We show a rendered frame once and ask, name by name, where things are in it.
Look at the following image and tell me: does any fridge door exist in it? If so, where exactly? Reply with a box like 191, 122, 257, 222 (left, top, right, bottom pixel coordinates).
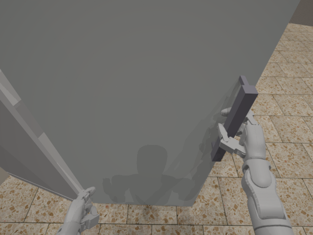
0, 0, 300, 207

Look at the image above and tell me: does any handle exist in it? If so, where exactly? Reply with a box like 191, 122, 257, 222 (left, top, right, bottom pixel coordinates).
211, 75, 258, 162

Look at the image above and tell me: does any right robot hand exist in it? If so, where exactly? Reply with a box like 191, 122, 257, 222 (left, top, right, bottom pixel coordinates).
217, 107, 266, 162

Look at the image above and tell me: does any right robot forearm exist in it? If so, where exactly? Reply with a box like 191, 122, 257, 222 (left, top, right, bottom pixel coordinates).
241, 158, 294, 235

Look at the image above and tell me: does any left robot forearm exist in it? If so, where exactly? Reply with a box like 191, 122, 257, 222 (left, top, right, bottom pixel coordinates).
56, 222, 82, 235

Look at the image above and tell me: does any left robot hand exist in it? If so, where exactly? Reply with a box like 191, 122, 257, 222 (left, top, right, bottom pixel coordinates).
64, 187, 100, 232

